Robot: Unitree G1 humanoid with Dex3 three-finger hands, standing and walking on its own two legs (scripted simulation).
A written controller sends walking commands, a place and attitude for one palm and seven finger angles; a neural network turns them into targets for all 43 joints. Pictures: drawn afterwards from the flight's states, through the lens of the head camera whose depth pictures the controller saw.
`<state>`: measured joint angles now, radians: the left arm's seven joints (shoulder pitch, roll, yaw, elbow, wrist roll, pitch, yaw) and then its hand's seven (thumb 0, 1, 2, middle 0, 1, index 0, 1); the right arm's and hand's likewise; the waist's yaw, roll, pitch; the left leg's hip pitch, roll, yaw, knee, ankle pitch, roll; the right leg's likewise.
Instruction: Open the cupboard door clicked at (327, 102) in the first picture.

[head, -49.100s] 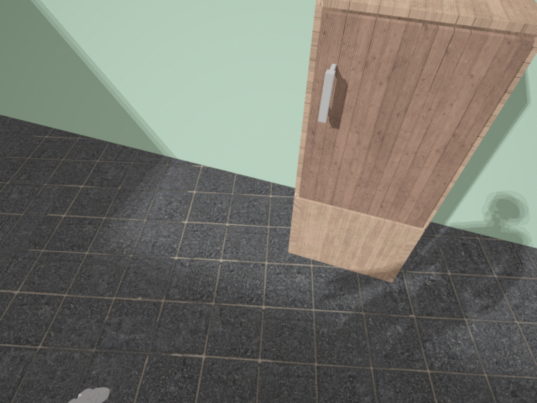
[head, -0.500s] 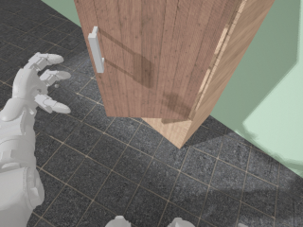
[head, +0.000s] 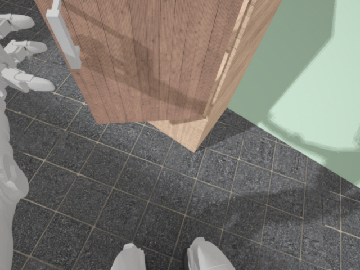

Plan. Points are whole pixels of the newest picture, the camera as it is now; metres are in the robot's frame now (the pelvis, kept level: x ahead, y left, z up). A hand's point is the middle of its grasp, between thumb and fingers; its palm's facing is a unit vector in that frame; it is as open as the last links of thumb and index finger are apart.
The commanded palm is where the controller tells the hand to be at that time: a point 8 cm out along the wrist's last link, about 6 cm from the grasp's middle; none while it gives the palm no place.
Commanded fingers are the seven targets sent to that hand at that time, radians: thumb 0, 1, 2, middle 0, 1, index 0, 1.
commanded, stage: move the hooked fingers beside the handle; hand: left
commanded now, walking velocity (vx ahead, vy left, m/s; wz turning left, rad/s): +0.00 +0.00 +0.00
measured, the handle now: (67, 35) +0.60 +0.18 +0.11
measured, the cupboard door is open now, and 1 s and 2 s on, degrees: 41 41 41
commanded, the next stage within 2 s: slide the fingers in behind the handle in 1.70 s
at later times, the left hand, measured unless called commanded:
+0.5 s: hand (27, 52) +0.54 +0.25 +0.11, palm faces +0.00 -1.00 +0.00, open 13.9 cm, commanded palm +0.52 +0.28 +0.11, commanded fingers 0.00 -0.50 0.30 -0.30 -1.20 -0.30 -1.20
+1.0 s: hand (34, 57) +0.53 +0.23 +0.12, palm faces +0.00 -1.00 -0.02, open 13.9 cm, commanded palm +0.52 +0.27 +0.10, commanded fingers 0.00 -0.50 0.30 -0.30 -1.20 -0.30 -1.20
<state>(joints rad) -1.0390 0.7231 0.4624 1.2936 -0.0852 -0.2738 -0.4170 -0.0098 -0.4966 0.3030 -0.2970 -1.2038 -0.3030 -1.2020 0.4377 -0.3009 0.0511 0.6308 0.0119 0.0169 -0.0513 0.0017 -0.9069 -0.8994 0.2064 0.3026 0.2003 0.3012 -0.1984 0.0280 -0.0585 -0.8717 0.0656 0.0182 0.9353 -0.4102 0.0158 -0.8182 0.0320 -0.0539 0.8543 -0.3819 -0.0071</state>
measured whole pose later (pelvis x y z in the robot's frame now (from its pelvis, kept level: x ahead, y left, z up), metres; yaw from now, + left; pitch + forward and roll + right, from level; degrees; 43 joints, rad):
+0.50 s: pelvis +0.02 +0.02 +0.00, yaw -1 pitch +22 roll -4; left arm -0.97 0.67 0.48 1.18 -0.08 -0.28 -0.38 -0.01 -0.50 0.30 -0.30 -1.20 -0.30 -1.20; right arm 0.47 -0.27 0.04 0.61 -0.01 0.08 -0.01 0.00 -0.91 -0.90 0.21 0.30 0.20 0.30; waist -0.19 0.03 -0.09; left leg -0.86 0.07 0.03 0.93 -0.44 0.03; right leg -0.80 0.04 -0.04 0.81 -0.39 0.01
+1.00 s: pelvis -0.01 +0.01 +0.00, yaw +1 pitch +20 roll -4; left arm -1.09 0.67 0.41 1.31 -0.06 -0.30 -0.34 -0.01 -0.50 0.30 -0.30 -1.20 -0.30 -1.20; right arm 0.40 -0.29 0.06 0.62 0.00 0.05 -0.03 0.00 -0.91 -0.90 0.21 0.30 0.20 0.30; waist -0.20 0.03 -0.07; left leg -0.91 0.06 0.00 0.97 -0.42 0.02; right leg -0.83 0.02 -0.07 0.87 -0.39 0.00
